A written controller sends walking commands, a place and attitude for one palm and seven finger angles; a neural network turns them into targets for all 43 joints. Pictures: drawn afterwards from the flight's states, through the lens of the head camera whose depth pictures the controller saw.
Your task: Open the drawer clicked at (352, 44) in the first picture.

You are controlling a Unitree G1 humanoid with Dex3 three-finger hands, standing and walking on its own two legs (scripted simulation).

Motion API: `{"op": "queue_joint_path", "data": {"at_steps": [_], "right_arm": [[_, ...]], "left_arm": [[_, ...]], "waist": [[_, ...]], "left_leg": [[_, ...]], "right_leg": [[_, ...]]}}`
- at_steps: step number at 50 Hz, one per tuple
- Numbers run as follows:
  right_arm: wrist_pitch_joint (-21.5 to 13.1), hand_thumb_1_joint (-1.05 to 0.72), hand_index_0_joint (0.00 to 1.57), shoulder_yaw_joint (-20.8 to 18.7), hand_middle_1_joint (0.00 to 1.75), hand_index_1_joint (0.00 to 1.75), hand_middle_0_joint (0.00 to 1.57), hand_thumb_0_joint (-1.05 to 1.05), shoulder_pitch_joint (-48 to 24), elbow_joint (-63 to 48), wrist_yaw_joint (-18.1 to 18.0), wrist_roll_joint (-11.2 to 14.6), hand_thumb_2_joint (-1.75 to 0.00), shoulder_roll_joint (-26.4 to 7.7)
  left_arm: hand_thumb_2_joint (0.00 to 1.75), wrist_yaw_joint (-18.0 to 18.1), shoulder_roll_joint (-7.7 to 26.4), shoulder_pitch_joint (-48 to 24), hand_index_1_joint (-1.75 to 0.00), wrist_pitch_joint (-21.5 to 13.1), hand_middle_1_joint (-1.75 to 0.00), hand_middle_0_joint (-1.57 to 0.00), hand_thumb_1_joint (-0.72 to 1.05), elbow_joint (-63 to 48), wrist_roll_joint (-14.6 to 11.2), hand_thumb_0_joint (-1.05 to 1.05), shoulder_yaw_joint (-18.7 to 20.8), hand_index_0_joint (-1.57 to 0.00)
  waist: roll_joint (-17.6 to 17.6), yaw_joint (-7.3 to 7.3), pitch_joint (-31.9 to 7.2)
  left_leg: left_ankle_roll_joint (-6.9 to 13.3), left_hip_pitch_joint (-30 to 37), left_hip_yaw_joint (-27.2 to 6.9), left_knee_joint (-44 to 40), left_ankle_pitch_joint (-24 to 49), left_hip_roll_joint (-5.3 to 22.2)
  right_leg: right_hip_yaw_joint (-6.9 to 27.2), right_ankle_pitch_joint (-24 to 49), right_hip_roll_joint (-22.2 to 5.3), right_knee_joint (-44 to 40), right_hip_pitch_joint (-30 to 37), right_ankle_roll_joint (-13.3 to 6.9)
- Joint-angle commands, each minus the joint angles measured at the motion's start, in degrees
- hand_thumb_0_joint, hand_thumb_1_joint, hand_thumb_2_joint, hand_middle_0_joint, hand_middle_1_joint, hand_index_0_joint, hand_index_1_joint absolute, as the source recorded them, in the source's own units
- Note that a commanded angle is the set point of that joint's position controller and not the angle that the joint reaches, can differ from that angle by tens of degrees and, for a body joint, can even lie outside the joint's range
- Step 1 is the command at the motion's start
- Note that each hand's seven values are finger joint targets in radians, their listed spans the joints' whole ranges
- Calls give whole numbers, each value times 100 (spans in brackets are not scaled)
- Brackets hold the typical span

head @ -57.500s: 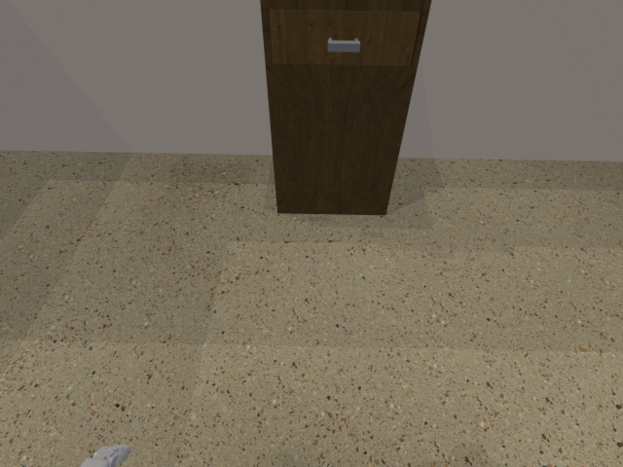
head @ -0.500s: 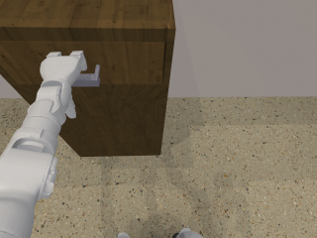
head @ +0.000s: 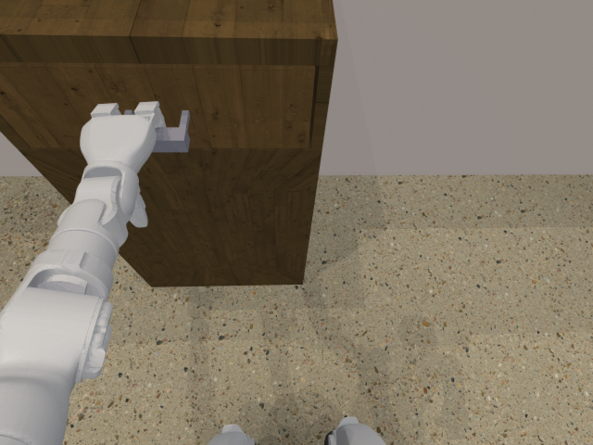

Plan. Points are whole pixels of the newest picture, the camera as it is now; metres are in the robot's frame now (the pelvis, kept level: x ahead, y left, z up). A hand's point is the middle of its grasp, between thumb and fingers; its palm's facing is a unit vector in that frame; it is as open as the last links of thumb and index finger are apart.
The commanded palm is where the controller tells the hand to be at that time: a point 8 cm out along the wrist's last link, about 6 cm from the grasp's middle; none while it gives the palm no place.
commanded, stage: lower the fingers behind the handle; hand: left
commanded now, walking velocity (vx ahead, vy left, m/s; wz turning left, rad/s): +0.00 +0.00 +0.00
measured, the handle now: (154, 128) +0.55 +0.18 +0.05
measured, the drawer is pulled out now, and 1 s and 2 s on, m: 0.00 0.00 0.07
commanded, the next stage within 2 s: close the thumb around the handle in 0.46 s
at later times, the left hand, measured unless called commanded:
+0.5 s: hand (135, 166) +0.50 +0.21 +0.03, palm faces -0.07 -0.01 -1.00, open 13.9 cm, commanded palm +0.49 +0.20 +0.08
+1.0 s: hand (136, 165) +0.51 +0.21 +0.03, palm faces -0.06 -0.03 -1.00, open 8.7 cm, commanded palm +0.49 +0.21 +0.08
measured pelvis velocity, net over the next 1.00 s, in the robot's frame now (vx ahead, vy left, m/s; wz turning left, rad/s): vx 0.00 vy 0.00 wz -0.01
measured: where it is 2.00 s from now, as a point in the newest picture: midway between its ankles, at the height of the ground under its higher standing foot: outside the picture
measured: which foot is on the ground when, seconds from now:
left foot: down 0.00-1.00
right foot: down 0.00-1.00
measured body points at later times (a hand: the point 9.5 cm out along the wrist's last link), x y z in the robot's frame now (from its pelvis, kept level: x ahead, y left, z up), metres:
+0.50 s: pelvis -0.01 -0.01 +0.00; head +0.11 -0.01 +0.43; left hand +0.50 +0.21 +0.09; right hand -0.02 -0.28 -0.13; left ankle -0.01 +0.11 -0.70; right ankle -0.01 -0.14 -0.70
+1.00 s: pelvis +0.00 +0.00 +0.00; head +0.12 +0.00 +0.43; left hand +0.50 +0.21 +0.08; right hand -0.01 -0.27 -0.13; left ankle -0.01 +0.11 -0.70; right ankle -0.01 -0.14 -0.70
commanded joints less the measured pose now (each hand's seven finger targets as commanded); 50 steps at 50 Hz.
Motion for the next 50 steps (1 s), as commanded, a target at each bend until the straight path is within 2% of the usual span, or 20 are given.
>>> {"op": "queue_joint_path", "data": {"at_steps": [1, 4, 6, 8, 10, 12, 16, 19, 22, 25, 28, 31, 32, 35, 37, 40, 42, 45, 48, 50], "right_arm": [[-60, -90, 20, -319, 30, 30, 20, 0, 1046, -190, -127, 37, -90, -1032], [-67, -90, 20, -294, 30, 30, 20, 0, 1019, -240, -166, 44, -90, -1046], [-95, -90, 20, -315, 30, 30, 20, 0, 1046, -251, -180, 29, -90, -1022], [-97, -90, 20, -306, 30, 30, 20, 0, 1044, -255, -194, 38, -90, -1026], [-102, -90, 20, -309, 30, 30, 20, 0, 1064, -274, -214, 29, -90, -1028], [-110, -90, 20, -310, 30, 30, 20, 0, 1082, -259, -214, 41, -90, -1002], [-126, -90, 20, -300, 30, 30, 20, 0, 1108, -233, -225, 49, -90, -1042], [-147, -90, 20, -321, 30, 30, 20, 0, 1119, -215, -205, 50, -90, -1014], [-138, -90, 20, -320, 30, 30, 20, 0, 1156, -198, -200, 40, -90, -1037], [-146, -90, 20, -306, 30, 30, 20, 0, 1146, -190, -206, 56, -90, -1026], [-140, -90, 20, -280, 30, 30, 20, 0, 1146, -183, -220, 59, -90, -1065], [-124, -90, 20, -261, 30, 30, 20, 0, 1160, -210, -234, 64, -90, -1056], [-129, -90, 20, -276, 30, 30, 20, 0, 1148, -238, -235, 59, -90, -1036], [-119, -90, 20, -293, 30, 30, 20, 0, 1149, -252, -225, 32, -90, -1035], [-111, -90, 20, -306, 30, 30, 20, 0, 1136, -275, -203, 40, -90, -999], [-90, -90, 20, -287, 30, 30, 20, 0, 1112, -256, -212, 46, -90, -1047], [-85, -90, 20, -289, 30, 30, 20, 0, 1107, -277, -208, 43, -90, -1040], [-85, -90, 20, -319, 30, 30, 20, 0, 1092, -260, -190, 32, -90, -1030], [-53, -90, 20, -299, 30, 30, 20, 0, 1071, -263, -185, 43, -90, -1049], [-45, -90, 20, -304, 30, 30, 20, 0, 1072, -252, -183, 40, -90, -1063]], "left_arm": [[30, 100, 1029, -2637, -120, 19, -120, -30, -50, -797, -6, 0, 59, -30], [30, 26, 1209, -2591, -120, -19, -120, -30, -50, -811, 2, 0, 152, -30], [30, -12, 1115, -2720, -120, -99, -120, -30, -50, -985, -3, 0, 72, -30], [30, -46, 1198, -2609, -120, -132, -120, -30, -50, -955, -37, 0, 146, -30], [30, -75, 1370, -2577, -120, -211, -120, -30, -50, -1047, -49, 0, 294, -30], [30, -101, 1145, -2436, -120, -222, -120, -30, -50, -946, -73, 0, 122, -30], [30, -82, 1394, -2486, -120, -286, -120, -30, -50, -956, -69, 0, 272, -30], [30, -49, 1137, -2605, -120, -290, -120, -30, -50, -1059, -42, 0, 72, -30], [30, -12, 1305, -2511, -120, -258, -120, -30, -50, -991, -50, 0, 221, -30], [30, -12, 1147, -2716, -120, -203, -120, -30, -50, -902, -73, 0, 68, -30], [30, -9, 1461, -2696, -120, -131, -120, -30, -50, -786, -47, 0, 253, -30], [37, -57, 1578, -2697, -122, -138, -122, -31, -33, -795, -40, 0, 303, -31], [40, -71, 1402, -2741, -122, -166, -122, -32, -28, -915, -59, 0, 187, -32], [47, -100, 1489, -2539, -124, -247, -124, -33, -11, -1044, -84, 0, 353, -33], [52, -109, 1218, -2433, -125, -290, -125, -34, 0, -1124, -108, 0, 181, -34], [59, -91, 1420, -2376, -127, -286, -127, -35, 17, -1017, -121, 0, 334, -35], [64, -57, 1486, -2253, -128, -297, -128, -36, 28, -1072, -98, 0, 393, -36], [71, -16, 1348, -2295, -130, -319, -130, -37, 45, -1215, -83, 0, 333, -37], [78, 15, 1439, -2163, -132, -230, -132, -38, 62, -1055, -92, 0, 382, -38], [83, 20, 1553, -2261, -133, -227, -133, -39, 73, -1146, -84, 0, 458, -39]], "waist": [[174, -283, -2339], [173, -240, -2358], [359, -267, -2504], [230, -258, -2433], [157, -210, -2635], [177, -246, -2463], [131, -234, -2422], [365, -256, -2402], [284, -233, -2558], [170, -347, -2365], [149, -305, -2384], [259, -262, -2499], [275, -302, -2574], [336, -202, -2799], [384, -185, -2730], [102, -212, -2485], [204, -128, -2560], [299, -145, -2602], [140, -150, -2460], [239, -122, -2517]], "left_leg": [[128, 1949, -90, -286, 2586, -232], [147, 1794, -62, -295, 2315, -251], [146, 1941, -61, -256, 2404, -243], [163, 1834, -31, -246, 2314, -244], [173, 1805, -40, -208, 2394, -257], [171, 1763, -25, -210, 2338, -252], [188, 1581, -16, -214, 2198, -263], [157, 1736, -36, -217, 2222, -248], [170, 1738, -20, -164, 2335, -259], [181, 1616, -25, -206, 2136, -263], [194, 1518, -11, -206, 2057, -280], [183, 1567, -15, -206, 2167, -287], [186, 1677, -6, -193, 2215, -273], [168, 1860, -11, -128, 2653, -254], [152, 1942, -22, -130, 2693, -244], [172, 1703, -25, -164, 2564, -244], [166, 1703, -11, -189, 2561, -259], [154, 1895, -10, -158, 2811, -228], [166, 1711, 27, -193, 2616, -246], [161, 1747, 27, -209, 2688, -245]], "right_leg": [[-166, 1930, 366, -390, 688, -253], [-141, 1826, 349, -374, 760, -263], [-122, 1859, 348, -361, 716, -261], [-112, 1885, 348, -374, 783, -254], [-85, 1998, 351, -328, 938, -258], [-101, 1957, 353, -354, 833, -251], [-61, 1932, 343, -344, 876, -244], [-109, 1803, 360, -338, 672, -265], [-86, 1927, 360, -323, 760, -254], [-94, 1813, 355, -368, 704, -246], [-77, 1802, 344, -358, 776, -234], [-76, 1883, 339, -328, 841, -239], [-79, 1915, 343, -339, 819, -233], [-85, 2202, 353, -272, 919, -245], [-107, 2153, 372, -291, 834, -245], [-99, 2156, 367, -306, 903, -239], [-94, 2168, 356, -294, 974, -241], [-118, 2230, 370, -283, 878, -254], [-104, 2221, 362, -321, 977, -231], [-93, 2259, 358, -307, 1005, -247]]}}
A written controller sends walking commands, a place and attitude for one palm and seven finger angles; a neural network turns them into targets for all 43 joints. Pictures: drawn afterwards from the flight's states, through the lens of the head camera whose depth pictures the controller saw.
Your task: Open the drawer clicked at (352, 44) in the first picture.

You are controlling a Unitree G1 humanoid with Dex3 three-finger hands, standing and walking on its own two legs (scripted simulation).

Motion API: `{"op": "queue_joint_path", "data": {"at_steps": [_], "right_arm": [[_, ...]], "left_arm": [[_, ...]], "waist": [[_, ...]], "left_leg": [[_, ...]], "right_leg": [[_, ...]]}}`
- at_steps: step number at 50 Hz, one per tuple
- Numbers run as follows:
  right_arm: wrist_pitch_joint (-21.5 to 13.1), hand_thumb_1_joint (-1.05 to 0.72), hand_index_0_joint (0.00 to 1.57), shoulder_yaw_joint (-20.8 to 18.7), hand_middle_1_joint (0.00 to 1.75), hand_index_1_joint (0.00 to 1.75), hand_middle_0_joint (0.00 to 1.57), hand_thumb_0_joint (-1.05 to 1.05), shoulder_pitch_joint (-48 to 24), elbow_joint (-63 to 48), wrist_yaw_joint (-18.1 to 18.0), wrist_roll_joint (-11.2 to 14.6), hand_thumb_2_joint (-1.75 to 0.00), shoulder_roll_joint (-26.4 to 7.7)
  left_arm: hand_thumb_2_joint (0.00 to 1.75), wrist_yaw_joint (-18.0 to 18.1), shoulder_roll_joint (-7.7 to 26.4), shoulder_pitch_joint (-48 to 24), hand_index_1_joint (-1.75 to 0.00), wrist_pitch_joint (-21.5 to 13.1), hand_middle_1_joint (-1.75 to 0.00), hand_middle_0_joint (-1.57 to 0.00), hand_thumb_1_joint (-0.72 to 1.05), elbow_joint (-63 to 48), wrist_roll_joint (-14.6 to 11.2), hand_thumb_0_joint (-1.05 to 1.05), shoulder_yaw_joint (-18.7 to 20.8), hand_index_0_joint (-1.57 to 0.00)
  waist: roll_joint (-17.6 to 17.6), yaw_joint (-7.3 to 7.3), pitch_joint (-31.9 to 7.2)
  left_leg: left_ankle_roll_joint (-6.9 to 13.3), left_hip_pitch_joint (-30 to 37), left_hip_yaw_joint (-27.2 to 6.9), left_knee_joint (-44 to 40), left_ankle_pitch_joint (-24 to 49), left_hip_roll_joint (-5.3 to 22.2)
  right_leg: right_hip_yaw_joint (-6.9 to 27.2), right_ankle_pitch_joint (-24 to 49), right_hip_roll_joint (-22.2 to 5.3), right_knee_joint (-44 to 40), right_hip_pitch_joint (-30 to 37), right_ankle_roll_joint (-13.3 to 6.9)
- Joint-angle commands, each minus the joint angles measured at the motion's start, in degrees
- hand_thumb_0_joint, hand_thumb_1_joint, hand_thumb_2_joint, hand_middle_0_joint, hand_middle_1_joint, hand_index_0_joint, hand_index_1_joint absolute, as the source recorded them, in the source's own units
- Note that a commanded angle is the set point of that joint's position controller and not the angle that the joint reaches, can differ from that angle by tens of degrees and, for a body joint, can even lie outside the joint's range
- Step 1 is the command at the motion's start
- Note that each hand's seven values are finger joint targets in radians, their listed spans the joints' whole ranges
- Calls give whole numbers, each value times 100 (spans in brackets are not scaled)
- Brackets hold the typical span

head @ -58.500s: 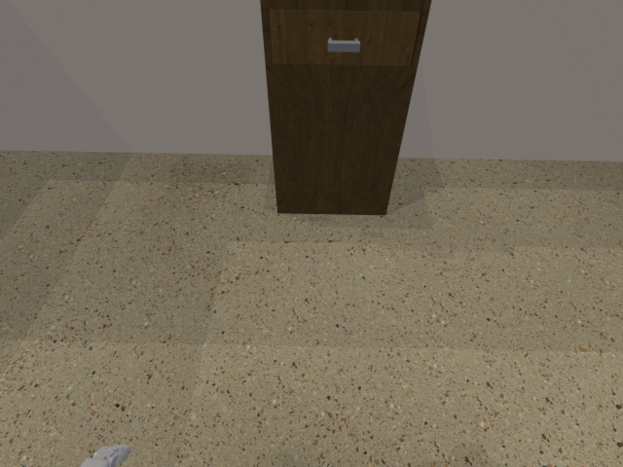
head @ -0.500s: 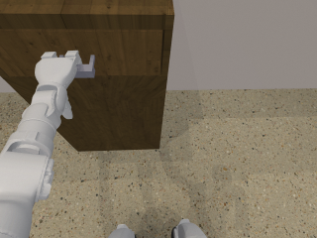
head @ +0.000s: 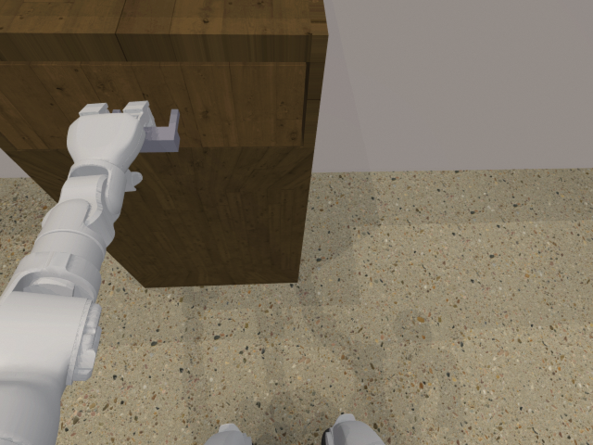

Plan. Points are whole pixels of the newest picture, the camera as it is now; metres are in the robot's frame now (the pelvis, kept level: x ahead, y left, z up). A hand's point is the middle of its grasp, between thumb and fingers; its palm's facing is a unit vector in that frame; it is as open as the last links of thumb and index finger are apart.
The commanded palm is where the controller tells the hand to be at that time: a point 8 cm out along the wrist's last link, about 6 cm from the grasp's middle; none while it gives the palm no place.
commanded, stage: close the thumb around the handle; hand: left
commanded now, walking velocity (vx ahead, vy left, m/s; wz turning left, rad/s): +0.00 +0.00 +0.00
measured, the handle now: (143, 128) +0.55 +0.19 +0.06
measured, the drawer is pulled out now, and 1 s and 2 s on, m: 0.00 0.07 0.18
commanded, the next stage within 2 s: pull the drawer open in 0.26 s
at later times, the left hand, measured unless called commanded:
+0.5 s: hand (124, 168) +0.50 +0.22 +0.03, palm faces -0.06 -0.04 -1.00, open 5.7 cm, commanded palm +0.47 +0.21 +0.08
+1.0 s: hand (115, 208) +0.43 +0.22 +0.03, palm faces -0.03 -0.03 -1.00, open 5.7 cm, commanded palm +0.40 +0.21 +0.08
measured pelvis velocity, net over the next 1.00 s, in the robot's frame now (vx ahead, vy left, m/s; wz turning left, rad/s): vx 0.01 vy -0.01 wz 0.01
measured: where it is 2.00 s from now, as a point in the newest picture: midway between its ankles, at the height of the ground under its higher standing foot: outside the picture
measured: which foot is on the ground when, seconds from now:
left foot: down 0.00-1.00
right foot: down 0.00-1.00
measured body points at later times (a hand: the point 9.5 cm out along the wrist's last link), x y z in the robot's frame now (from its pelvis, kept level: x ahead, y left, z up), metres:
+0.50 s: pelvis +0.00 +0.00 +0.00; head +0.11 +0.00 +0.44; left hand +0.49 +0.22 +0.09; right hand +0.00 -0.27 -0.12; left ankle -0.01 +0.11 -0.70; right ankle -0.01 -0.13 -0.70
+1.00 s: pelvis +0.01 -0.01 +0.01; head +0.08 -0.02 +0.46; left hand +0.43 +0.22 +0.09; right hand +0.09 -0.27 -0.12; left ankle -0.01 +0.11 -0.70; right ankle -0.01 -0.13 -0.70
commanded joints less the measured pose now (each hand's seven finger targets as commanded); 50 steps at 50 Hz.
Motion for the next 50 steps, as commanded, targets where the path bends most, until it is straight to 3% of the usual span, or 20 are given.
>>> {"op": "queue_joint_path", "data": {"at_steps": [1, 2, 5, 9, 11, 14, 15, 18, 20, 28, 30, 32, 34, 37, 41, 42, 44, 45, 47, 50], "right_arm": [[-55, -90, 20, -358, 30, 30, 20, 0, 928, -205, -84, 3, -90, -1031], [-54, -90, 20, -356, 30, 30, 20, 0, 907, -237, -72, 9, -90, -1013], [-29, -90, 20, -344, 30, 30, 20, 0, 912, -197, -88, 11, -90, -1053], [-30, -90, 20, -353, 30, 30, 20, 0, 896, -252, -82, 17, -90, -1022], [-6, -90, 20, -355, 30, 30, 20, 0, 902, -237, -88, 5, -90, -1045], [-17, -90, 20, -366, 30, 30, 20, 0, 870, -268, -76, 13, -90, -1018], [-13, -90, 20, -377, 30, 30, 20, 0, 872, -259, -76, 2, -90, -1030], [-26, -90, 20, -394, 30, 30, 20, 0, 875, -266, -63, -6, -90, -995], [-11, -90, 20, -390, 30, 30, 20, 0, 848, -273, -50, -1, -90, -1033], [17, -90, 20, -418, 30, 30, 20, 0, 650, -384, -25, 41, -90, -970], [41, -90, 20, -424, 30, 30, 20, 0, 603, -414, -29, 46, -90, -983], [37, -90, 20, -418, 30, 30, 20, 0, 554, -419, -24, 70, -90, -953], [42, -90, 20, -423, 30, 30, 20, 0, 456, -472, -18, 84, -90, -938], [28, -90, 20, -442, 30, 30, 20, 0, 386, -480, -3, 96, -90, -912], [21, -90, 20, -448, 30, 30, 20, 0, 259, -547, -14, 104, -90, -892], [12, -90, 20, -442, 30, 30, 20, 0, 194, -566, -6, 108, -90, -873], [-1, -90, 20, -436, 30, 30, 20, 0, 115, -597, -3, 120, -90, -869], [1, -90, 20, -437, 30, 30, 20, 0, 68, -613, -15, 123, -90, -865], [-9, -90, 20, -436, 30, 30, 20, 0, 11, -632, -8, 128, -90, -846], [-21, -90, 20, -433, 30, 30, 20, 0, -137, -686, -17, 140, -90, -838]], "left_arm": [[85, 195, 1430, -2274, -134, -10, -134, -39, 79, -1006, 1, 0, 359, -39], [88, 189, 1254, -2218, -134, 21, -134, -40, 84, -996, -3, 0, 227, -40], [90, 181, 1514, -2232, -135, 60, -135, -40, 90, -869, -31, 0, 427, -40], [90, 165, 1304, -2156, -135, 67, -135, -40, 90, -941, -9, 0, 263, -40], [90, 156, 1498, -2074, -135, 45, -135, -40, 90, -944, -3, 0, 422, -40], [90, 159, 1251, -2121, -135, 36, -135, -40, 90, -1060, -3, 0, 243, -40], [90, 166, 1347, -2133, -135, 11, -135, -40, 90, -1143, -21, 0, 359, -40], [90, 182, 1031, -2126, -135, 21, -135, -40, 90, -1199, -20, 0, 135, -40], [90, 173, 1281, -1849, -135, 0, -135, -40, 90, -1256, -43, 0, 384, -40], [90, 153, 830, -1051, -135, 4, -135, -40, 90, -1588, -131, 0, 168, -40], [90, 167, 1066, -790, -135, -20, -135, -40, 90, -1775, -141, 0, 402, -40], [90, 180, 872, -637, -135, -6, -135, -40, 90, -1776, -156, 0, 277, -40], [90, 206, 838, -407, -135, -9, -135, -40, 90, -1926, -152, 0, 280, -40], [90, 252, 536, -431, -135, -17, -135, -40, 90, -2156, -146, 0, 68, -40], [90, 318, 649, -134, -135, 4, -135, -40, 90, -2353, -119, 0, 212, -40], [90, 320, 441, -138, -135, 7, -135, -40, 90, -2436, -135, 0, 35, -40], [90, 341, 363, -86, -135, 27, -135, -40, 90, -2540, -150, 0, -11, -40], [90, 353, 499, 4, -135, 15, -135, -40, 90, -2683, -159, 0, 115, -40], [90, 372, 262, 41, -135, 58, -135, -40, 90, -2756, -159, 0, -70, -40], [90, 393, 306, 231, -135, 75, -135, -40, 90, -2981, -167, 0, -29, -40]], "waist": [[246, -11, -2596], [366, -19, -2583], [75, -38, -2451], [262, -15, -2508], [218, 19, -2594], [373, 6, -2544], [369, 32, -2653], [398, -12, -2623], [368, 121, -2738], [166, 230, -2474], [111, 332, -2628], [26, 314, -2365], [62, 370, -2294], [123, 321, -2223], [4, 413, -2265], [64, 379, -2176], [-6, 379, -2074], [43, 438, -2187], [29, 408, -2130], [5, 457, -2155]], "left_leg": [[154, 1868, -43, -288, 2825, -295], [147, 1925, -28, -292, 2844, -300], [170, 1762, -21, -310, 2736, -294], [155, 1903, -4, -313, 2861, -297], [154, 1911, -13, -288, 2969, -283], [128, 2037, -34, -320, 3013, -266], [128, 2134, -38, -294, 3160, -247], [120, 2229, -54, -276, 3278, -235], [109, 2239, -62, -305, 3388, -223], [151, 2216, 38, -432, 3295, -237], [154, 2271, 19, -444, 3533, -239], [160, 2191, 40, -512, 3379, -242], [160, 2223, 50, -542, 3401, -256], [146, 2423, 20, -565, 3451, -229], [160, 2442, 35, -590, 3438, -267], [160, 2447, 61, -606, 3338, -280], [166, 2457, 63, -635, 3296, -285], [158, 2500, 47, -630, 3429, -287], [150, 2580, 31, -641, 3421, -284], [143, 2618, 39, -678, 3328, -303]], "right_leg": [[-169, 2307, 300, -354, 1165, -240], [-175, 2280, 309, -376, 1114, -247], [-168, 2302, 300, -390, 1205, -235], [-175, 2333, 308, -399, 1165, -240], [-159, 2421, 301, -367, 1224, -227], [-198, 2314, 311, -386, 1111, -244], [-195, 2360, 313, -370, 1135, -248], [-214, 2364, 328, -391, 1047, -236], [-204, 2435, 324, -363, 1199, -254], [-189, 2572, 325, -503, 1478, -243], [-161, 2745, 320, -472, 1676, -256], [-191, 2714, 312, -518, 1675, -245], [-185, 2719, 314, -541, 1729, -256], [-215, 2592, 318, -566, 1580, -259], [-180, 2676, 301, -573, 1770, -265], [-184, 2666, 301, -604, 1747, -264], [-195, 2664, 295, -629, 1764, -269], [-169, 2718, 286, -615, 1866, -285], [-194, 2674, 285, -621, 1790, -271], [-182, 2618, 275, -655, 1897, -285]]}}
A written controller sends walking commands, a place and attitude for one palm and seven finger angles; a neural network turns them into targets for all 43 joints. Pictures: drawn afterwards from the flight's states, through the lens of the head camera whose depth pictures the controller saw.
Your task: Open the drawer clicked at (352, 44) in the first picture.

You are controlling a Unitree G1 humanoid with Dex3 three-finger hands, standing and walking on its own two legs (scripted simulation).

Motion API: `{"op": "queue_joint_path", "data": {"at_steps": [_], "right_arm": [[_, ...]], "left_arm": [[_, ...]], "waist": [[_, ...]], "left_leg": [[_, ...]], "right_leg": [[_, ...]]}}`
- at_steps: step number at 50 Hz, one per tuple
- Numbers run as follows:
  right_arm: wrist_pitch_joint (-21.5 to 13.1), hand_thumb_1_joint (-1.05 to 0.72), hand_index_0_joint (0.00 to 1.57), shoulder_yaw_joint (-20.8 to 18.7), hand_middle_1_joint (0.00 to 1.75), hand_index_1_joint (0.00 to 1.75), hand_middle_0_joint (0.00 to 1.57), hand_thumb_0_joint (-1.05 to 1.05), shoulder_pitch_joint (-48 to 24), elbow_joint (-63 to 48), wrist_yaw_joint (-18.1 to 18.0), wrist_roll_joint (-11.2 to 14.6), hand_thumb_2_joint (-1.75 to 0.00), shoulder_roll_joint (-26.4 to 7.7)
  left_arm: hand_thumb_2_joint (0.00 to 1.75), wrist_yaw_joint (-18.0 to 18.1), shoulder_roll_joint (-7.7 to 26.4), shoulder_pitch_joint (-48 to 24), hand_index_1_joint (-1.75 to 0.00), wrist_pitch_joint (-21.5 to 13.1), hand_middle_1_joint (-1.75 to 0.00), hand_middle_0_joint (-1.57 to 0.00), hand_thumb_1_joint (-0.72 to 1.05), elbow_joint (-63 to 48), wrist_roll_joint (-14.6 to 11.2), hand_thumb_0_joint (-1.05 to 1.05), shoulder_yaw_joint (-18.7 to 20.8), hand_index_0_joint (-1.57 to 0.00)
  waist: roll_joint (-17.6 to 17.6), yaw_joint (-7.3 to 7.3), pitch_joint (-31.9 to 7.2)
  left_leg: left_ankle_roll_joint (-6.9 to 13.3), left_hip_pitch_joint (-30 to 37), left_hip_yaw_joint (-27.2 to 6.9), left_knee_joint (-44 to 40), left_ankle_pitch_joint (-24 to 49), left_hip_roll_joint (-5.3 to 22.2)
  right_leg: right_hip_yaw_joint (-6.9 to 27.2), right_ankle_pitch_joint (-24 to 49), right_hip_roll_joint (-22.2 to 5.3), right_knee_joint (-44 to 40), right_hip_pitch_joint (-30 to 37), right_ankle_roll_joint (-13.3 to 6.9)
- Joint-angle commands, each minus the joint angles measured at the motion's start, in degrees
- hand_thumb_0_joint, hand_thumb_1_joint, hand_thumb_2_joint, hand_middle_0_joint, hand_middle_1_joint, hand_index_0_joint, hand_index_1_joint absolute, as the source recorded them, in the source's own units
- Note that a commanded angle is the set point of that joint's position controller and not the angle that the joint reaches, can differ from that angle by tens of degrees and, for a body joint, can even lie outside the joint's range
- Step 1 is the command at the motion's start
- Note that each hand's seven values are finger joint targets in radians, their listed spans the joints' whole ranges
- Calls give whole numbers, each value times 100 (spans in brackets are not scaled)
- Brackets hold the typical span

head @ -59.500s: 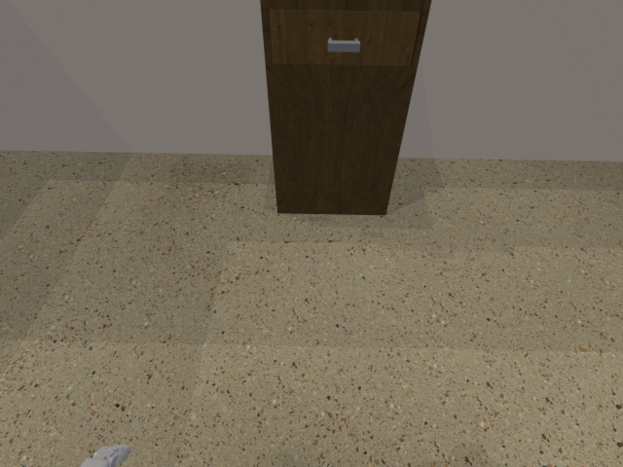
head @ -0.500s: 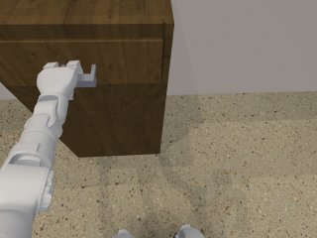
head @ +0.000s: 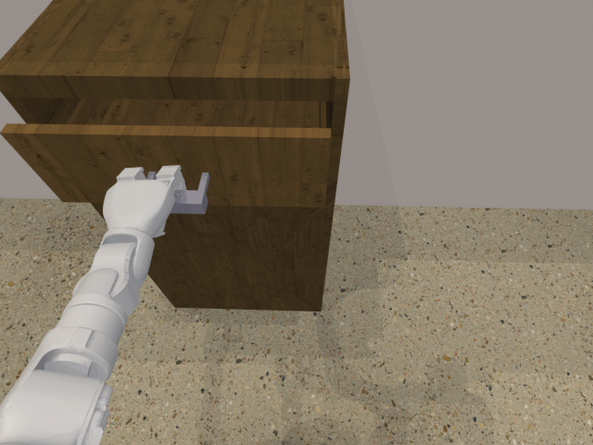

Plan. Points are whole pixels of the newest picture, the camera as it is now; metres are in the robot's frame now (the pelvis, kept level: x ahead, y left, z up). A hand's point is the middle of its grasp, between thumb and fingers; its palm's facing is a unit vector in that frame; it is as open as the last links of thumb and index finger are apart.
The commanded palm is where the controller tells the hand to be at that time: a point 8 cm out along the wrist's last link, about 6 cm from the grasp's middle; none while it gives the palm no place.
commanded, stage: pull the drawer open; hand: left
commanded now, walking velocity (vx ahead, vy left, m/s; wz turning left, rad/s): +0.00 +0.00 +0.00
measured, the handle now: (175, 190) +0.47 +0.19 +0.04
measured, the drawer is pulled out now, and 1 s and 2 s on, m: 0.07 0.18 0.30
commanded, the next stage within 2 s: none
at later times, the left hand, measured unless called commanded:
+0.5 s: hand (147, 250) +0.38 +0.22 +0.02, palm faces -0.03 -0.03 -1.00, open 5.7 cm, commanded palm +0.34 +0.22 +0.07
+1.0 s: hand (136, 293) +0.31 +0.22 +0.02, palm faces +0.00 -0.07 -1.00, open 5.6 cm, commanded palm +0.28 +0.22 +0.07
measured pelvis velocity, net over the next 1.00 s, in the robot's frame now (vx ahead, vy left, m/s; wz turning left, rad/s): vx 0.00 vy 0.00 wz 0.00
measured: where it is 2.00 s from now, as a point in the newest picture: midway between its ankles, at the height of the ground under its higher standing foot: outside the picture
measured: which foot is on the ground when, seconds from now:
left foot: down 0.00-1.00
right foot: down 0.00-1.00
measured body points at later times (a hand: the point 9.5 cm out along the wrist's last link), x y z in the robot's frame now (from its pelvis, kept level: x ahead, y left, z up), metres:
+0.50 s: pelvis -0.01 -0.01 +0.00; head +0.05 -0.02 +0.45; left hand +0.37 +0.22 +0.07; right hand +0.09 -0.27 -0.13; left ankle -0.02 +0.12 -0.71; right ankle -0.02 -0.13 -0.71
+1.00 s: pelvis +0.00 +0.00 +0.01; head +0.04 -0.02 +0.46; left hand +0.31 +0.22 +0.07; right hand +0.15 -0.25 -0.11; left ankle -0.02 +0.12 -0.71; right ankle -0.02 -0.13 -0.71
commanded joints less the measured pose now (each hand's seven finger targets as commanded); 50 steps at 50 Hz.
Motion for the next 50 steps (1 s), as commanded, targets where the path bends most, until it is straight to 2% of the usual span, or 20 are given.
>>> {"op": "queue_joint_path", "data": {"at_steps": [1, 3, 5, 8, 10, 14, 16, 19, 21, 26, 28, 29, 32, 35, 38, 41, 43, 45, 49, 50], "right_arm": [[-154, -90, 20, -289, 30, 30, 20, 0, 345, -477, -80, 17, -90, -817], [-172, -90, 20, -276, 30, 30, 20, 0, 265, -482, -78, 22, -90, -805], [-165, -90, 20, -258, 30, 30, 20, 0, 183, -510, -114, 27, -90, -835], [-200, -90, 20, -215, 30, 30, 20, 0, 92, -497, -152, 47, -90, -795], [-208, -90, 20, -207, 30, 30, 20, 0, 25, -517, -177, 53, -90, -805], [-254, -90, 20, -191, 30, 30, 20, 0, -20, -517, -187, 45, -90, -760], [-259, -90, 20, -188, 30, 30, 20, 0, -40, -542, -203, 42, -90, -764], [-285, -90, 20, -176, 30, 30, 20, 0, -78, -573, -203, 58, -90, -755], [-291, -90, 20, -179, 30, 30, 20, 0, -118, -610, -210, 48, -90, -767], [-323, -90, 20, -172, 30, 30, 20, 0, -252, -726, -180, 68, -90, -749], [-344, -90, 20, -171, 30, 30, 20, 0, -308, -736, -186, 77, -90, -770], [-350, -90, 20, -170, 30, 30, 20, 0, -339, -775, -184, 80, -90, -753], [-370, -90, 20, -150, 30, 30, 20, 0, -397, -777, -170, 78, -90, -753], [-387, -90, 20, -160, 30, 30, 20, 0, -466, -808, -154, 71, -90, -760], [-405, -90, 20, -147, 30, 30, 20, 0, -535, -834, -130, 76, -90, -719], [-409, -90, 20, -124, 30, 30, 20, 0, -638, -884, -118, 60, -90, -707], [-426, -90, 20, -125, 30, 30, 20, 0, -688, -894, -110, 48, -90, -691], [-417, -90, 20, -92, 30, 30, 20, 0, -773, -909, -118, 43, -90, -716], [-442, -90, 20, -60, 30, 30, 20, 0, -943, -1006, -88, 13, -90, -635], [-439, -90, 20, -44, 30, 30, 20, 0, -990, -997, -101, 16, -90, -655]], "left_arm": [[90, 230, 850, -1608, -135, -95, -135, -40, 90, -1448, -15, 0, 155, -40], [90, 228, 646, -1531, -135, -48, -135, -40, 90, -1465, -68, 0, 9, -40], [90, 229, 950, -1291, -135, -33, -135, -40, 90, -1498, -65, 0, 263, -40], [90, 210, 710, -1539, -135, -27, -135, -40, 90, -1396, -35, 0, -10, -40], [90, 225, 942, -1487, -135, -62, -135, -40, 90, -1458, -10, 0, 177, -40], [90, 232, 773, -1489, -135, -67, -135, -40, 90, -1405, 21, 0, 27, -40], [90, 224, 958, -1335, -135, -79, -135, -40, 90, -1405, 35, 0, 195, -40], [90, 186, 769, -1115, -135, -63, -135, -40, 90, -1401, -38, 0, 81, -40], [90, 181, 977, -983, -135, -102, -135, -40, 90, -1589, -25, 0, 257, -40], [90, 154, 782, -186, -135, -73, -135, -40, 90, -2014, -151, 0, 230, -40], [90, 145, 865, 59, -135, -55, -135, -40, 90, -2130, -171, 0, 340, -40], [90, 159, 883, 209, -135, -58, -135, -40, 90, -2348, -175, 0, 383, -40], [90, 186, 734, 377, -135, 21, -135, -40, 90, -2479, -155, 0, 270, -40], [90, 242, 820, 678, -135, 76, -135, -40, 90, -2797, -159, 0, 419, -40], [90, 257, 596, 818, -135, 174, -135, -40, 90, -3070, -148, 0, 212, -40], [90, 268, 609, 1187, -135, 272, -135, -40, 90, -3297, -144, 0, 239, -40], [90, 261, 500, 1249, -135, 301, -135, -40, 90, -3514, -163, 0, 156, -40], [90, 254, 677, 1495, -135, 332, -135, -40, 90, -3619, -168, 0, 318, -40], [90, 232, 435, 2071, -135, 339, -135, -40, 90, -4023, -204, 0, 168, -40], [90, 221, 569, 2181, -135, 346, -135, -40, 90, -3981, -217, 0, 321, -40]], "waist": [[61, -29, -2206], [-57, -68, -2064], [-239, 5, -2063], [-230, -87, -1684], [-168, -6, -1724], [-45, 15, -1686], [-100, 75, -1797], [-247, 84, -1711], [-165, 174, -1860], [-247, 239, -1740], [-380, 266, -1618], [-262, 320, -1716], [-214, 272, -1450], [-260, 331, -1579], [-98, 321, -1503], [-69, 369, -1519], [-95, 362, -1506], [-163, 407, -1507], [-202, 454, -1434], [-281, 459, -1323]], "left_leg": [[185, 1710, 4, -210, 3313, -265], [193, 1675, 30, -240, 3090, -282], [206, 1558, 48, -271, 2932, -320], [209, 1418, 59, -368, 2381, -357], [204, 1450, 59, -400, 2332, -369], [196, 1476, 69, -422, 2157, -378], [191, 1466, 70, -429, 2192, -379], [201, 1400, 89, -450, 2103, -388], [196, 1437, 90, -455, 2243, -385], [189, 1460, 99, -509, 2419, -356], [194, 1399, 105, -555, 2311, -354], [183, 1465, 106, -575, 2390, -347], [168, 1470, 96, -593, 2429, -331], [157, 1609, 80, -610, 2607, -306], [133, 1691, 61, -619, 2627, -300], [124, 1774, 56, -620, 2794, -295], [118, 1838, 44, -626, 2806, -285], [100, 1840, 26, -637, 2884, -281], [121, 1878, 42, -627, 2894, -298], [113, 1837, 42, -643, 2840, -290]], "right_leg": [[-198, 2625, 290, -291, 972, -239], [-215, 2568, 287, -352, 976, -233], [-179, 2628, 280, -378, 1187, -240], [-200, 2310, 250, -445, 1020, -234], [-177, 2207, 251, -459, 1077, -260], [-183, 2047, 241, -464, 982, -269], [-169, 2092, 234, -441, 1096, -270], [-168, 2097, 232, -483, 1142, -258], [-143, 2207, 232, -439, 1264, -269], [-146, 2359, 240, -474, 1394, -256], [-135, 2310, 248, -504, 1426, -250], [-143, 2313, 246, -486, 1468, -258], [-177, 2262, 252, -499, 1353, -257], [-167, 2278, 257, -506, 1451, -270], [-203, 2216, 253, -490, 1354, -266], [-207, 2274, 247, -479, 1428, -266], [-220, 2275, 243, -490, 1413, -261], [-207, 2313, 244, -479, 1510, -270], [-207, 2422, 219, -494, 1557, -243], [-208, 2386, 223, -521, 1568, -244]]}}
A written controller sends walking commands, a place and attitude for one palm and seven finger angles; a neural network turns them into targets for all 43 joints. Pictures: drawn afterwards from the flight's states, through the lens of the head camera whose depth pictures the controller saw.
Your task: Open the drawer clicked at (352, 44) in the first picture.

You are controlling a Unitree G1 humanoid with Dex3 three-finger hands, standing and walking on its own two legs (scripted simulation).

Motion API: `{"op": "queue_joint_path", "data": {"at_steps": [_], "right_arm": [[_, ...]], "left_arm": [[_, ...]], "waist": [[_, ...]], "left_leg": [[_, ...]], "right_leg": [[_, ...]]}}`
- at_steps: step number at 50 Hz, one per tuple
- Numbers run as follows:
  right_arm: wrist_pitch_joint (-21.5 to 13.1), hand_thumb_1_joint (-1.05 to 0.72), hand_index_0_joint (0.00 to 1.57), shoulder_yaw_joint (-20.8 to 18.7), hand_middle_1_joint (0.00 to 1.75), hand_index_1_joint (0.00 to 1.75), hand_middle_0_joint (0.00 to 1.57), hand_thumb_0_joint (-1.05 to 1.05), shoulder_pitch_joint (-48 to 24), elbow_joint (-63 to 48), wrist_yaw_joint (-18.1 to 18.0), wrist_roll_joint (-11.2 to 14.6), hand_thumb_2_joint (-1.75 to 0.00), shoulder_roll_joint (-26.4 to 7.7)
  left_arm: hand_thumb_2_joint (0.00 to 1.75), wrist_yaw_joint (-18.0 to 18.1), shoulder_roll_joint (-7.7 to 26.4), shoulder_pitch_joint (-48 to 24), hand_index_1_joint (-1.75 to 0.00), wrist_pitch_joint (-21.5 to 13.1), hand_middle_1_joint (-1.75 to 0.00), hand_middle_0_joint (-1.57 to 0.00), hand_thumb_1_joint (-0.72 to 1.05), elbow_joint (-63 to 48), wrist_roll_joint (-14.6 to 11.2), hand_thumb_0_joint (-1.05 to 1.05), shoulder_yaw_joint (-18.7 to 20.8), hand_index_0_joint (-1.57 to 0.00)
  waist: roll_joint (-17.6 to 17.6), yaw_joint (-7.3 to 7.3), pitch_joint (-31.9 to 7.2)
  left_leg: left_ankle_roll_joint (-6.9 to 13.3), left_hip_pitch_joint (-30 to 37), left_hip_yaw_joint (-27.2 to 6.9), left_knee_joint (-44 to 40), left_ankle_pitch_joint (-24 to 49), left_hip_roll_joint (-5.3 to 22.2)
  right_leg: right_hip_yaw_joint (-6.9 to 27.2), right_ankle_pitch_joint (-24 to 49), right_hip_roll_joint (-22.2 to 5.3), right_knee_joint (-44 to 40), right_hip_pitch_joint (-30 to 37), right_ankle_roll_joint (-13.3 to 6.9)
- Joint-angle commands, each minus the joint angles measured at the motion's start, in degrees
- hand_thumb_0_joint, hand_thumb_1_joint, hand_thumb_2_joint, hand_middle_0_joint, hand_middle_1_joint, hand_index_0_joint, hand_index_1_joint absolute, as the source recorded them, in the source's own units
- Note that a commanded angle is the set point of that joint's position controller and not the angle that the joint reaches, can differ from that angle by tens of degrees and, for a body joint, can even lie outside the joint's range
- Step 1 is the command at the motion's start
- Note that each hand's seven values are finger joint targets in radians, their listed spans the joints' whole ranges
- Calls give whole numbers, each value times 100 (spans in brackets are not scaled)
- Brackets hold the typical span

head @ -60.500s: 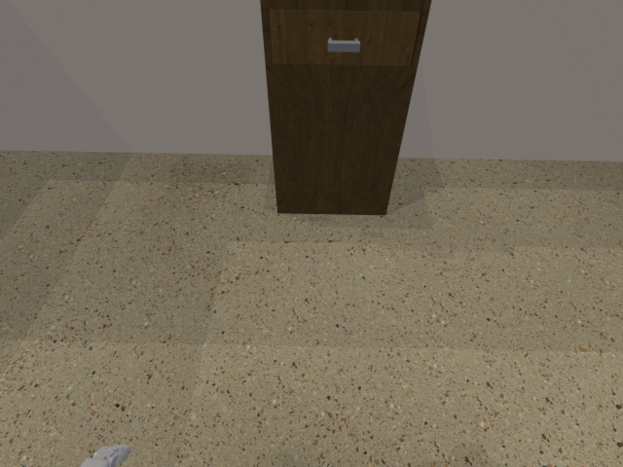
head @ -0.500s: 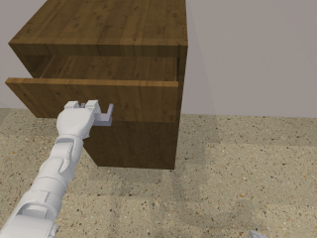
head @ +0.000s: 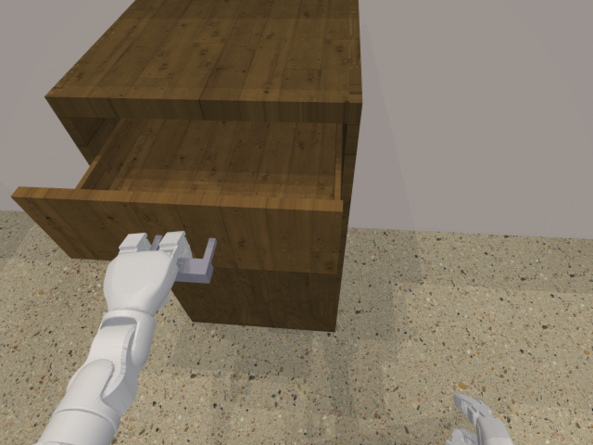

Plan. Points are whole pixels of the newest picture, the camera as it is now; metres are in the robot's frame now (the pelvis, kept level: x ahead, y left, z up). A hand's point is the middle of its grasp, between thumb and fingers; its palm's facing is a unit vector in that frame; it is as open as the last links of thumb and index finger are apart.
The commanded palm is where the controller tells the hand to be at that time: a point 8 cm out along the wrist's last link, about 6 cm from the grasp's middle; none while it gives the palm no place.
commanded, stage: pull the drawer open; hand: left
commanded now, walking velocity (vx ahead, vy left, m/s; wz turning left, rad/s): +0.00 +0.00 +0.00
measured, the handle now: (180, 256) +0.36 +0.20 +0.04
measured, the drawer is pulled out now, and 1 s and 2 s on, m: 0.18 0.30 0.30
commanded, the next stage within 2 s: open the thumb to release the handle in 1.30 s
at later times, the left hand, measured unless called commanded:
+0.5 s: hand (146, 332) +0.26 +0.23 +0.01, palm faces +0.00 -0.08 -1.00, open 5.5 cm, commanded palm +0.23 +0.22 +0.06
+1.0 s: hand (130, 377) +0.20 +0.23 +0.01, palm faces +0.01 -0.09 -1.00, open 5.5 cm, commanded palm +0.17 +0.22 +0.06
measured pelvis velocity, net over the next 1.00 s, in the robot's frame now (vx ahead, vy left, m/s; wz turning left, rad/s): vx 0.00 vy -0.01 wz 0.00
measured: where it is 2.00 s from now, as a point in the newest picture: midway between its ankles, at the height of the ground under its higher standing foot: outside the picture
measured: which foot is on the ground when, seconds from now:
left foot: down 0.00-1.00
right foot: down 0.00-1.00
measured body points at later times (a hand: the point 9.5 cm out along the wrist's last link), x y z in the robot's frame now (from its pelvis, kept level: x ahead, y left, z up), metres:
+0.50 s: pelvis +0.00 -0.01 +0.00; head +0.03 -0.04 +0.45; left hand +0.25 +0.23 +0.06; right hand +0.19 -0.24 -0.11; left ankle -0.02 +0.12 -0.72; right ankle -0.01 -0.13 -0.72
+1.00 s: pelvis +0.00 -0.01 -0.01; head +0.03 -0.03 +0.44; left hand +0.19 +0.23 +0.06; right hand +0.21 -0.23 -0.11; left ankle -0.02 +0.12 -0.72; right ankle -0.01 -0.13 -0.72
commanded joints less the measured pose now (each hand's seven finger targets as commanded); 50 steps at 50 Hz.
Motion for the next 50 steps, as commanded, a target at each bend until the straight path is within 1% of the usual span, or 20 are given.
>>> {"op": "queue_joint_path", "data": {"at_steps": [1, 3, 5, 7, 11, 13, 15, 16, 19, 20, 23, 25, 28, 30, 32, 36, 40, 43, 46, 50], "right_arm": [[-252, -90, 20, -188, 30, 30, 20, 0, -408, -751, -60, 4, -90, -721], [-272, -90, 20, -178, 30, 30, 20, 0, -470, -765, -58, -13, -90, -691], [-289, -90, 20, -173, 30, 30, 20, 0, -528, -811, -62, -44, -90, -681], [-284, -90, 20, -140, 30, 30, 20, 0, -565, -792, -48, -51, -90, -649], [-301, -90, 20, -119, 30, 30, 20, 0, -643, -786, -70, -82, -90, -633], [-313, -90, 20, -121, 30, 30, 20, 0, -655, -760, -82, -96, -90, -618], [-320, -90, 20, -121, 30, 30, 20, 0, -725, -797, -86, -96, -90, -622], [-326, -90, 20, -109, 30, 30, 20, 0, -731, -802, -79, -110, -90, -597], [-339, -90, 20, -95, 30, 30, 20, 0, -785, -813, -85, -113, -90, -586], [-348, -90, 20, -99, 30, 30, 20, 0, -834, -848, -90, -112, -90, -608], [-356, -90, 20, -74, 30, 30, 20, 0, -858, -875, -63, -112, -90, -563], [-368, -90, 20, -79, 30, 30, 20, 0, -902, -908, -60, -127, -90, -585], [-384, -90, 20, -74, 30, 30, 20, 0, -913, -922, -42, -140, -90, -560], [-397, -90, 20, -75, 30, 30, 20, 0, -956, -975, -39, -146, -90, -572], [-403, -90, 20, -72, 30, 30, 20, 0, -945, -935, -35, -152, -90, -562], [-420, -90, 20, -65, 30, 30, 20, 0, -999, -968, -31, -177, -90, -550], [-418, -90, 20, -80, 30, 30, 20, 0, -1012, -952, -6, -192, -90, -549], [-430, -90, 20, -74, 30, 30, 20, 0, -1015, -1002, 17, -213, -90, -520], [-424, -90, 20, -49, 30, 30, 20, 0, -1052, -1007, 6, -210, -90, -532], [-404, -90, 20, -22, 30, 30, 20, 0, -1099, -1057, 25, -219, -90, -524]], "left_arm": [[90, 184, 867, -603, -135, -78, -135, -40, 90, -1367, -58, 0, 419, -40], [90, 193, 795, -702, -135, -121, -135, -40, 90, -1522, -23, 0, 339, -40], [90, 222, 890, -334, -135, -145, -135, -40, 90, -1710, -3, 0, 468, -40], [90, 221, 726, -324, -135, -129, -135, -40, 90, -1732, 15, 0, 291, -40], [90, 236, 875, -213, -135, -145, -135, -40, 90, -1844, 38, 0, 421, -40], [90, 240, 803, -338, -135, -169, -135, -40, 90, -1886, 47, 0, 338, -40], [90, 236, 933, 28, -135, -177, -135, -40, 90, -1989, 30, 0, 510, -40], [90, 230, 857, 77, -135, -182, -135, -40, 90, -2091, 24, 0, 421, -40], [90, 200, 799, 295, -135, -198, -135, -40, 90, -2137, -30, 0, 407, -40], [90, 205, 997, 465, -135, -215, -135, -40, 90, -2250, -45, 0, 625, -40], [90, 196, 745, 715, -135, -222, -135, -40, 90, -2411, -80, 0, 412, -40], [90, 214, 929, 1008, -135, -243, -135, -40, 90, -2560, -76, 0, 628, -40], [90, 248, 854, 1416, -135, -256, -135, -40, 90, -2726, -91, 0, 629, -40], [90, 279, 960, 1728, -135, -278, -135, -40, 90, -2959, -122, 0, 790, -40], [90, 319, 924, 1715, -135, -289, -135, -40, 90, -2983, -114, 0, 756, -40], [90, 415, 1006, 2151, -135, -314, -135, -40, 90, -3233, -90, 0, 917, -40], [90, 494, 851, 2111, -135, -306, -135, -40, 90, -3374, -64, 0, 768, -40], [90, 538, 752, 2547, -135, -299, -135, -40, 90, -3477, -59, 0, 709, -40], [90, 545, 891, 2725, -135, -276, -135, -40, 90, -3533, -101, 0, 869, -40], [90, 542, 864, 2916, -135, -274, -135, -40, 90, -3672, -82, 0, 845, -40]], "waist": [[-265, 80, -1341], [-203, 74, -1288], [-121, 174, -1425], [-139, 113, -1284], [-84, 169, -1316], [-178, 119, -1271], [-213, 203, -1352], [-121, 225, -1440], [-284, 220, -1284], [-189, 277, -1315], [-209, 250, -1160], [-137, 324, -1189], [-250, 329, -1177], [-138, 372, -1224], [-263, 310, -1088], [-104, 384, -1146], [-85, 287, -1005], [-189, 351, -1085], [-328, 376, -1063], [-190, 377, -963]], "left_leg": [[134, 934, -22, -314, 2564, -245], [135, 948, -29, -333, 2349, -255], [129, 1019, -20, -315, 2541, -260], [127, 974, -23, -284, 2371, -283], [121, 965, -27, -297, 2177, -302], [132, 932, -22, -262, 2066, -322], [125, 965, -23, -267, 2154, -314], [127, 1000, -12, -256, 2188, -324], [132, 881, -24, -268, 2027, -337], [123, 906, -15, -272, 2104, -326], [130, 841, -20, -272, 2005, -341], [113, 856, -26, -264, 2104, -331], [117, 796, -16, -242, 2058, -333], [104, 819, -12, -222, 2133, -323], [108, 743, -14, -200, 1948, -330], [92, 742, -6, -161, 1934, -330], [79, 771, -37, -116, 1845, -301], [96, 772, -41, -58, 1902, -305], [95, 704, -51, -42, 1822, -317], [82, 707, -69, -18, 1843, -295]], "right_leg": [[-264, 2276, 267, -350, 725, -219], [-267, 2075, 267, -362, 642, -232], [-249, 2181, 262, -349, 775, -248], [-269, 2141, 257, -338, 670, -236], [-234, 2048, 244, -348, 698, -243], [-225, 2055, 234, -352, 653, -236], [-190, 2119, 249, -357, 762, -247], [-184, 2204, 221, -330, 803, -240], [-181, 2173, 215, -338, 792, -222], [-130, 2217, 227, -345, 857, -243], [-158, 2183, 206, -337, 793, -228], [-110, 2233, 224, -323, 844, -251], [-111, 2288, 206, -273, 843, -233], [-73, 2332, 206, -268, 884, -248], [-73, 2248, 197, -256, 773, -228], [-26, 2235, 190, -202, 757, -244], [-70, 1944, 223, -198, 500, -256], [-88, 2024, 209, -128, 509, -243], [-43, 2090, 203, -116, 557, -234], [-35, 1941, 220, -105, 445, -255]]}}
